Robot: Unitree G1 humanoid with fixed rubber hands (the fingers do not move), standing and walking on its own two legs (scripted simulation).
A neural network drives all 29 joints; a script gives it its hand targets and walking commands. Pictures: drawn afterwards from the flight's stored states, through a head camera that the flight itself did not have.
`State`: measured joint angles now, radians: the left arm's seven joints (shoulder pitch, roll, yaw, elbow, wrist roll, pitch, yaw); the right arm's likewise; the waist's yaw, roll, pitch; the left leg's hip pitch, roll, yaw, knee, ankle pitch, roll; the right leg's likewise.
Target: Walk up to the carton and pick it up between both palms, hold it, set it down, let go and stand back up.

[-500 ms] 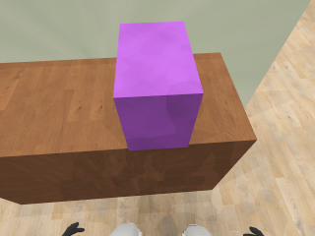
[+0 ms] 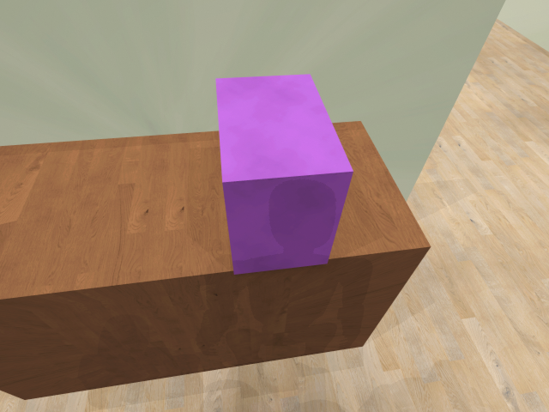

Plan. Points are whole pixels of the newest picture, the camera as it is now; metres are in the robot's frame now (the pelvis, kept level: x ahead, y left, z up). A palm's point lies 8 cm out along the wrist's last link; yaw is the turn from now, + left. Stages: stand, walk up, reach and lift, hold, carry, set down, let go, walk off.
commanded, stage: walk up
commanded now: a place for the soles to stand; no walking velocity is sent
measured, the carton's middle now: (272, 173) +0.54 +0.01 +0.01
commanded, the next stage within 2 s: none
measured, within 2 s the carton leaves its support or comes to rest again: neither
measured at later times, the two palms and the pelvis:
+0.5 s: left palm out of the picture +0.00 +0.19 -0.14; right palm out of the picture +0.02 -0.26 -0.15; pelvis +0.01 -0.03 +0.00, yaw +5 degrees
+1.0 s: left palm out of the picture -0.01 +0.19 -0.15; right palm out of the picture +0.06 -0.26 -0.15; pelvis +0.02 -0.04 +0.00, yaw +10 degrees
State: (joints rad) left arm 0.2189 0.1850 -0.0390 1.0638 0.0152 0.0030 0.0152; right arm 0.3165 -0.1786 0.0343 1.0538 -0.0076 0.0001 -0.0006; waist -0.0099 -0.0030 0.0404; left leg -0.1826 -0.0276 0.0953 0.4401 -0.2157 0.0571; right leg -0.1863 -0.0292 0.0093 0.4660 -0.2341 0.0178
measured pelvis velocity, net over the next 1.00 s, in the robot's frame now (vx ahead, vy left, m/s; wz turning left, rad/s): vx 0.02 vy -0.04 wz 0.18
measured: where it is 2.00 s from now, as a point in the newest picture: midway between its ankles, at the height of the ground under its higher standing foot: outside the picture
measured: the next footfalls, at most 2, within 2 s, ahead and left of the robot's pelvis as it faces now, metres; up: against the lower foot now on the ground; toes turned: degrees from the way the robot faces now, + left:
none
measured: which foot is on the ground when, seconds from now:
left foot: down 0.00-1.00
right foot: down 0.00-1.00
